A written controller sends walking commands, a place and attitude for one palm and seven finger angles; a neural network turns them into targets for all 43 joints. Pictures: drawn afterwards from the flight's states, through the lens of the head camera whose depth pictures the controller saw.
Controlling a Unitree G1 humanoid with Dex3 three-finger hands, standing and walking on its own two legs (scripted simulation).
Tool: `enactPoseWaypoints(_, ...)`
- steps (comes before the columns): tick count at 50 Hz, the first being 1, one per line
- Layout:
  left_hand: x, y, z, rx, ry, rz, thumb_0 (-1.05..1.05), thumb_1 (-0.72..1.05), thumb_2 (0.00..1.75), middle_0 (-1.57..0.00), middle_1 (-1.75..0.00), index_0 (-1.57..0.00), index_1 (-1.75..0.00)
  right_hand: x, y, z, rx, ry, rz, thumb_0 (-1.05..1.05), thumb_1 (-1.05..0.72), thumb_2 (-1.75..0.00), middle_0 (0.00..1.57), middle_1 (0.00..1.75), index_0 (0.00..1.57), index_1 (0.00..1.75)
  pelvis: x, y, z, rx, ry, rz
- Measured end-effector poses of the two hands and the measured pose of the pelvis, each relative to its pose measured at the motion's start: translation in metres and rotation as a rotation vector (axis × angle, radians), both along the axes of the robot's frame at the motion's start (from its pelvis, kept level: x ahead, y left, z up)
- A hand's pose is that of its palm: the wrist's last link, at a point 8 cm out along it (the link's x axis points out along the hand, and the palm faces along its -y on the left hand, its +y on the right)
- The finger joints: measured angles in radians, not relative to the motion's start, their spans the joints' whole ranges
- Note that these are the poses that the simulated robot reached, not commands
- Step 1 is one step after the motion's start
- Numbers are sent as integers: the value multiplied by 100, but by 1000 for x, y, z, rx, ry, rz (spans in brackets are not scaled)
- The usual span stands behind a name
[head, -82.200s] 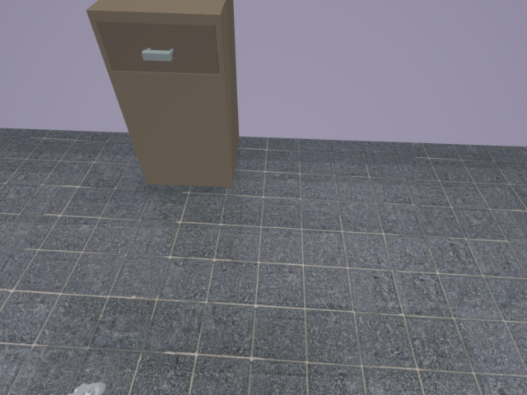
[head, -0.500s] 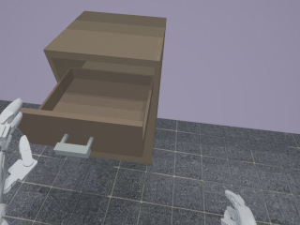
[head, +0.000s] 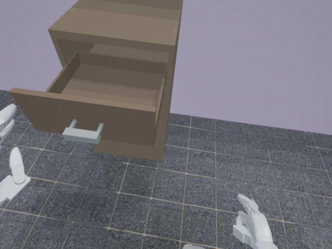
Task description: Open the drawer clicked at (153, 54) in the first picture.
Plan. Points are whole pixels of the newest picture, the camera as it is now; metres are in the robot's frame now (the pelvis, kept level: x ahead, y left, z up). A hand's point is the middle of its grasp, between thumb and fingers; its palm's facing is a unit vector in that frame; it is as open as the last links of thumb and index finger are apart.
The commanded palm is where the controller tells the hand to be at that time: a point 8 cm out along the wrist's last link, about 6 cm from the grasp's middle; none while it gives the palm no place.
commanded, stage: stop stepping back and stand still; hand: left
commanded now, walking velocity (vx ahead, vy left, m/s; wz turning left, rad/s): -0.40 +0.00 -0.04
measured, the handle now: (85, 129) +0.44 +0.28 -0.03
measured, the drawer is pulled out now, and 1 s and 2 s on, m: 0.30 0.30 0.30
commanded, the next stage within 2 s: let the arm hang, fingers relaxed in 1.26 s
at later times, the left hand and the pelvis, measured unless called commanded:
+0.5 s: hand (42, 248) +0.11 +0.18 +0.16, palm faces +0.33 -0.83 -0.45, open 7.4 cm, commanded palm +0.05 +0.23 +0.18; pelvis -0.08 -0.05 +0.01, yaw +0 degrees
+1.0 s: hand out of the picture +0.09 +0.22 +0.15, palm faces +0.35 -0.85 -0.40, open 7.4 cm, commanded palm +0.04 +0.26 +0.18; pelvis -0.10 -0.01 +0.01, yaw -2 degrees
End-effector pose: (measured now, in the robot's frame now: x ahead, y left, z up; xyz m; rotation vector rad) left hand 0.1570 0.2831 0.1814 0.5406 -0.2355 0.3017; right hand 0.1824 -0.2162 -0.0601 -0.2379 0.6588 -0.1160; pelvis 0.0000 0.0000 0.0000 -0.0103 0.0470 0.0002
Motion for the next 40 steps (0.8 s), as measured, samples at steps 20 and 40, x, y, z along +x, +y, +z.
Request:
enactPoseWaypoints(20, -80, -73, 18, 23, 6, -30, 2, 88, 90, -21, -30, -21, -31, -155, -101, -13, -22, 137, -148, 2, -91, -90, 20, 30, 20, 30, -78, -55, 11, 53, -5, -41)
enactPoseWaypoints(40, -105, -36, 10, -20, -46, 1, 2, 88, 90, -21, -30, -21, -31, -126, -40, 4, 21, -16, -36, 2, -91, -90, 20, 30, 20, 30, -97, -27, 7, 1, -43, -26)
